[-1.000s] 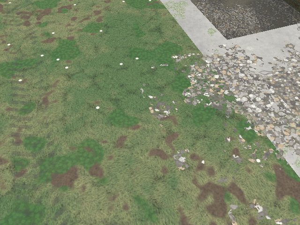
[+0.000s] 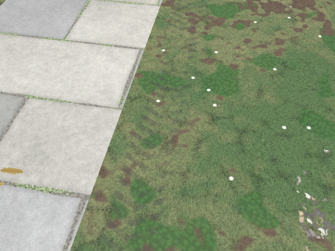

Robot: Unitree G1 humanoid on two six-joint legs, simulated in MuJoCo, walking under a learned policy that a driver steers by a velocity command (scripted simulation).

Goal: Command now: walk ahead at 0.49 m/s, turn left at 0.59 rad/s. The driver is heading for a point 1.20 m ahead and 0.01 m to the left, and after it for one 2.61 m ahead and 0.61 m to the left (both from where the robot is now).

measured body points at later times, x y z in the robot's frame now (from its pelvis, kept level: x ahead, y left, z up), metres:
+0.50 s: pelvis +0.26 +0.09 -0.01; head +0.30 +0.11 +0.44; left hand +0.27 +0.38 -0.14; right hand +0.46 -0.13 -0.10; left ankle +0.30 +0.19 -0.74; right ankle +0.18 -0.08 -0.64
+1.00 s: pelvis +0.55 +0.09 -0.01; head +0.58 +0.09 +0.44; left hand +0.67 +0.38 -0.11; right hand +0.63 -0.17 -0.15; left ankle +0.35 +0.20 -0.66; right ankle +0.65 +0.03 -0.74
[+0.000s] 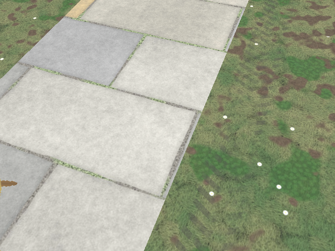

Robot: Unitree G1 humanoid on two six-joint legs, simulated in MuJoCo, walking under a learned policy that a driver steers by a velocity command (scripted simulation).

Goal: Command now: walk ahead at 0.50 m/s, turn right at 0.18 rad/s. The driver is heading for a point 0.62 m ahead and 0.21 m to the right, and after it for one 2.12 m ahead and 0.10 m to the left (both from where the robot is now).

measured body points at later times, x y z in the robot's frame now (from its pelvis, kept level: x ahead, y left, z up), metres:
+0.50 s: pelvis +0.27 +0.02 +0.01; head +0.30 +0.02 +0.46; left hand +0.37 +0.29 -0.12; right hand +0.42 -0.27 -0.06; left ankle +0.37 +0.12 -0.72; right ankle +0.12 -0.08 -0.66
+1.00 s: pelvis +0.49 -0.11 +0.00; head +0.52 -0.14 +0.44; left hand +0.80 +0.00 -0.08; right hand +0.37 -0.38 -0.14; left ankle +0.41 +0.11 -0.65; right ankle +0.52 -0.23 -0.72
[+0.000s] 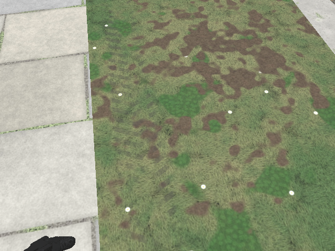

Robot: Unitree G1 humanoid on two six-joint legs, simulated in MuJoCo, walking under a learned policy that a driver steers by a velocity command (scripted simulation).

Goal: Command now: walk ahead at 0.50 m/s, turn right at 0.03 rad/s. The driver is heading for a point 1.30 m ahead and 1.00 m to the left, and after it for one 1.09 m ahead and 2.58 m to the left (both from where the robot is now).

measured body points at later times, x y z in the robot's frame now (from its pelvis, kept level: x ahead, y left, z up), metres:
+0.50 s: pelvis +0.28 +0.05 +0.00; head +0.31 +0.06 +0.44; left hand +0.24 +0.33 -0.13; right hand +0.52 -0.15 -0.10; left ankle +0.37 +0.15 -0.72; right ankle +0.09 -0.09 -0.71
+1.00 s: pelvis +0.56 +0.11 +0.00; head +0.59 +0.13 +0.45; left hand +0.64 +0.44 -0.06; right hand +0.76 -0.12 -0.11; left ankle +0.38 +0.15 -0.70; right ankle +0.71 +0.06 -0.72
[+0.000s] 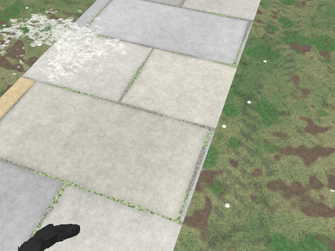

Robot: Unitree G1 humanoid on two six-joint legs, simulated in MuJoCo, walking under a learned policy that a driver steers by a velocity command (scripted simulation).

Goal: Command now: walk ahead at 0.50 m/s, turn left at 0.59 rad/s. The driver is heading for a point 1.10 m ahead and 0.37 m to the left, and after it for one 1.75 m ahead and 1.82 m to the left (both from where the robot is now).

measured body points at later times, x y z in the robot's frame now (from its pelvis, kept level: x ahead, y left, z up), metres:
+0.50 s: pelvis +0.26 +0.06 -0.01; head +0.30 +0.08 +0.44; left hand +0.19 +0.35 -0.13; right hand +0.55 -0.10 -0.07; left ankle +0.34 +0.17 -0.72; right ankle +0.11 -0.12 -0.70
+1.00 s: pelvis +0.54 +0.14 +0.00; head +0.56 +0.15 +0.45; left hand +0.60 +0.46 -0.07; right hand +0.72 -0.09 -0.12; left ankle +0.35 +0.17 -0.70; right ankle +0.68 +0.09 -0.72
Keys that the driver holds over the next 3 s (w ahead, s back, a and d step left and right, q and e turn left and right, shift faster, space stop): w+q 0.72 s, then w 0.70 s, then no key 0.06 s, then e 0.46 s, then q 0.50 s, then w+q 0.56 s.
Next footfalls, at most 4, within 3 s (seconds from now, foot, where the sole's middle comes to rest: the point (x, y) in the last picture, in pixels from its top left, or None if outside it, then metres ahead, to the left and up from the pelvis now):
0.48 left None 0.38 0.19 -0.76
0.96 right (138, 195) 0.71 0.11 -0.76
1.48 left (56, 177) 0.83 0.47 -0.76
1.98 right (103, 148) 0.97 0.28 -0.76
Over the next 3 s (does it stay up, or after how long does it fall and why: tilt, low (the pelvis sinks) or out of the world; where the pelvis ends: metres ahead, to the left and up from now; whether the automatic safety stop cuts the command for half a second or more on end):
stays up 1.01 0.46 0.01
